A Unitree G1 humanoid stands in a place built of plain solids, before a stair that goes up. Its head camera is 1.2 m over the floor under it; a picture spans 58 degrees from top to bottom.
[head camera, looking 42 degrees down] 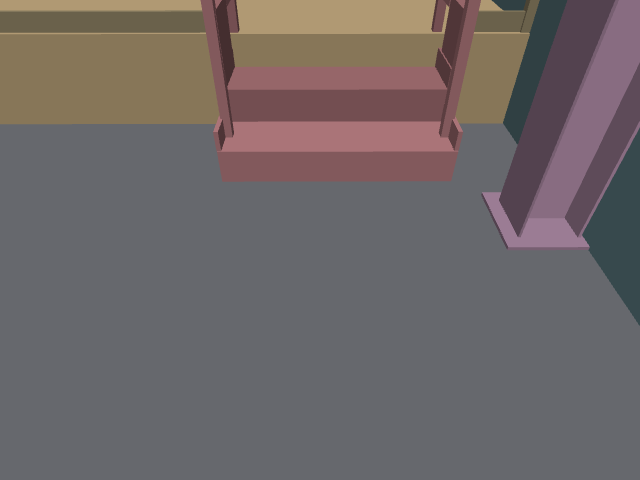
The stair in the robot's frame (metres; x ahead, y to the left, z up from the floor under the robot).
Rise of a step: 0.17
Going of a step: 0.30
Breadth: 1.12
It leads straight ahead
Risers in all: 3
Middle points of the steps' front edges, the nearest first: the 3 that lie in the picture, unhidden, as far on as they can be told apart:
1.76 -0.08 0.17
2.06 -0.08 0.33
2.36 -0.08 0.50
